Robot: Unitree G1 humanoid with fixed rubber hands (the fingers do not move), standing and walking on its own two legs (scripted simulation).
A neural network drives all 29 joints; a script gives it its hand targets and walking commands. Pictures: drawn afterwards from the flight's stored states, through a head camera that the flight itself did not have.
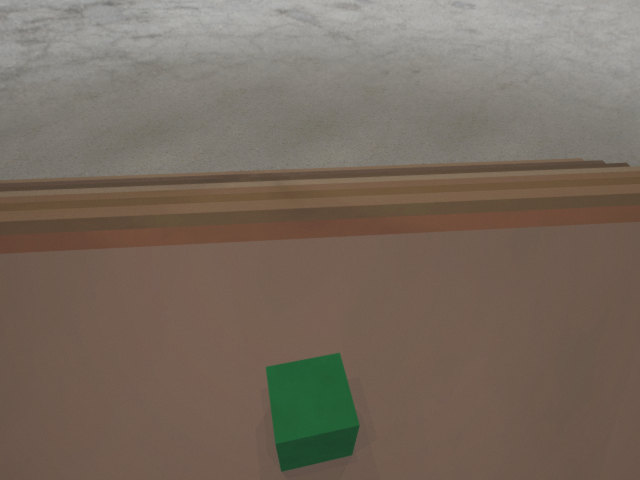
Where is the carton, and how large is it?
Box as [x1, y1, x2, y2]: [266, 353, 359, 471]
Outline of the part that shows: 339,353 266,367 275,443 281,471 350,455 352,453 359,425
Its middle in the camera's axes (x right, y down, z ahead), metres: -0.02 +0.49 +1.10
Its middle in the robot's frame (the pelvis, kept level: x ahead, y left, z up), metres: +0.47 +0.02 -0.66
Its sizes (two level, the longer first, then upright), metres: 0.210 0.200 0.250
